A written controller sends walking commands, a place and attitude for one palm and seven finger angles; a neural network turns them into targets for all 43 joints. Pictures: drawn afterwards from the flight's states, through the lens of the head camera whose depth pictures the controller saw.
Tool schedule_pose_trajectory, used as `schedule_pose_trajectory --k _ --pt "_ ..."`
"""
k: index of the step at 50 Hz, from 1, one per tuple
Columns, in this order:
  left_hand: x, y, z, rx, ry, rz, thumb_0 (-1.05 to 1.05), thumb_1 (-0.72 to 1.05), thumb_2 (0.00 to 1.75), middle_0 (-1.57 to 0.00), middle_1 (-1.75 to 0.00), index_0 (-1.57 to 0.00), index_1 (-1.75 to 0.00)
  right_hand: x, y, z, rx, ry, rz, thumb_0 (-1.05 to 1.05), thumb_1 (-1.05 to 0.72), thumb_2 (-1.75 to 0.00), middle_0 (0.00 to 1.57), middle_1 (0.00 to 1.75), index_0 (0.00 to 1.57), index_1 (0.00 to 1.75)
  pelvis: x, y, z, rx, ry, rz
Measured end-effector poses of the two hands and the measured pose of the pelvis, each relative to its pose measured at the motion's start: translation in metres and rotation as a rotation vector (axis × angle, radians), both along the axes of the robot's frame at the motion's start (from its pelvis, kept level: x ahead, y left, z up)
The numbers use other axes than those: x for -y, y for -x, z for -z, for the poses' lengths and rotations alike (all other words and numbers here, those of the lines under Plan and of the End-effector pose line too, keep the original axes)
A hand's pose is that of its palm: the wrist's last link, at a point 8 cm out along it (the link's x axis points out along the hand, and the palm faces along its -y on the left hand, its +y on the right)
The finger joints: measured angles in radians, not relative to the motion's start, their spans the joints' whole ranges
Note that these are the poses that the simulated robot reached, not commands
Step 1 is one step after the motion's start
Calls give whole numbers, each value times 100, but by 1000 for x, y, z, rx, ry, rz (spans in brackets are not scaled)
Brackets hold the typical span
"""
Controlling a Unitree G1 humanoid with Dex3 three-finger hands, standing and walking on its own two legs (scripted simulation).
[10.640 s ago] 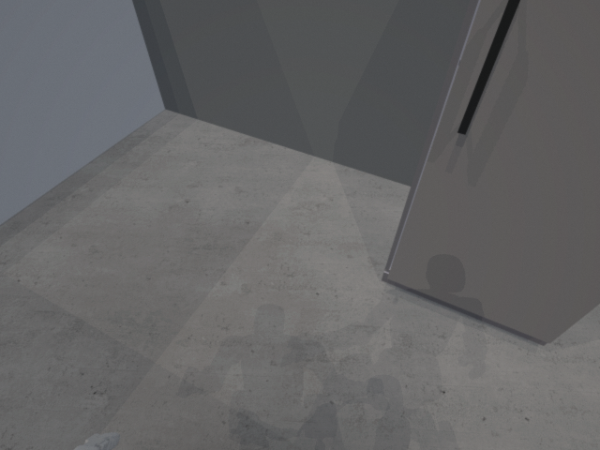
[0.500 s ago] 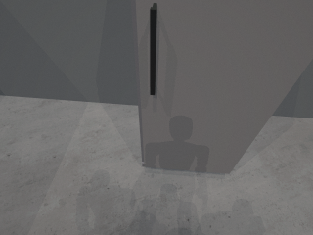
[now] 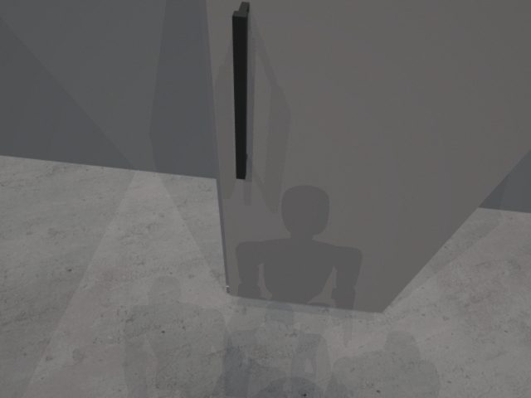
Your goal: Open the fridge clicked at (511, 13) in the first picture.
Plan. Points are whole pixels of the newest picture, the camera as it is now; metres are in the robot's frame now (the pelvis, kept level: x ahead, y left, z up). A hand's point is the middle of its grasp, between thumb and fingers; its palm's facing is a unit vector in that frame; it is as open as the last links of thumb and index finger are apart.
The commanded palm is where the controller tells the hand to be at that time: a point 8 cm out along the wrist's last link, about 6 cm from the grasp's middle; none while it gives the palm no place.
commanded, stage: shuffle to correct the standing spot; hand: left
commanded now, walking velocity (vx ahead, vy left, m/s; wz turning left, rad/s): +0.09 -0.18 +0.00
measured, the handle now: (242, 105) +0.51 +0.09 +0.17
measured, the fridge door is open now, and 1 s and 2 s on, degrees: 0 0 0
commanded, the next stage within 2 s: come to a stop and stand still in 0.06 s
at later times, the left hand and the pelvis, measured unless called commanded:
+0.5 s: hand (197, 381) +0.18 +0.13 -0.17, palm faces +0.02 -0.98 -0.22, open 7.3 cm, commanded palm none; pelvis +0.07 -0.05 +0.00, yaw +1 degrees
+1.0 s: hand out of the picture +0.06 +0.16 -0.16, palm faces +0.00 -0.98 -0.21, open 7.3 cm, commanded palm none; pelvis +0.05 -0.02 +0.01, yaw -2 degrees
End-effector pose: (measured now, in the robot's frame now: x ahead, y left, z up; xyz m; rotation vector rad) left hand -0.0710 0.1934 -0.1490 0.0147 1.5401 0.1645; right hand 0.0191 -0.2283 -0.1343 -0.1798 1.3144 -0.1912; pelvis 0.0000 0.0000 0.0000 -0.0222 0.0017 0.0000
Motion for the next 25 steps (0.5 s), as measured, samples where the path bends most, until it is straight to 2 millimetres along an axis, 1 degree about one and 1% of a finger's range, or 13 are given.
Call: schedule_pose_trajectory --k 2,4,7,10,13,15,17,20,22,25 --pt "0 -16 4 -9 13 35 0 91 90 -20 -30 -20 -30 1 -12 -1 36 7 17 1 -92 -90 20 30 20 30 1 -8 2 5 -16 26" --pt "-1 -42 3 6 12 73 0 91 90 -20 -30 -20 -30 3 -16 -5 43 5 34 0 -92 -90 20 30 20 30 5 -17 -2 2 -24 41" --pt "-4 -91 -5 85 -8 97 0 91 90 -20 -30 -20 -30 9 -14 -10 0 1 46 0 -93 -90 20 30 20 30 14 -29 -9 -7 -18 40" --pt "-10 -136 -15 150 -61 123 2 94 90 -20 -30 -20 -30 19 -9 -11 -64 -12 60 0 -92 -90 20 30 20 30 26 -42 -14 -12 -3 40" --pt "-9 -179 -21 224 -111 148 2 94 90 -20 -30 -20 -30 36 -6 -5 -125 -28 80 0 -92 -90 20 30 20 30 43 -57 -11 -8 4 32" --pt "-6 -202 -18 281 -153 161 2 94 90 -20 -30 -20 -30 50 -8 6 -156 -41 90 0 -91 -90 20 30 20 30 56 -68 -1 -6 -17 18" --pt "0 -219 -18 309 -175 161 1 93 90 -20 -30 -20 -30 62 -14 13 -179 -39 94 0 -91 -90 20 30 20 30 61 -74 3 -1 -5 3" --pt "10 -233 -20 336 -173 158 1 93 90 -20 -30 -20 -30 74 -32 13 -175 -18 82 0 -91 -90 20 30 20 30 63 -76 2 4 -8 -6" --pt "15 -238 -19 344 -159 149 0 92 90 -20 -30 -20 -30 79 -49 9 -147 -3 61 1 -91 -90 20 30 19 30 61 -75 0 7 -12 -10" --pt "18 -237 -15 347 -129 131 0 92 90 -20 -30 -20 -30 80 -77 2 -81 19 24 0 -92 -90 20 30 19 30 55 -72 -1 6 -11 -16"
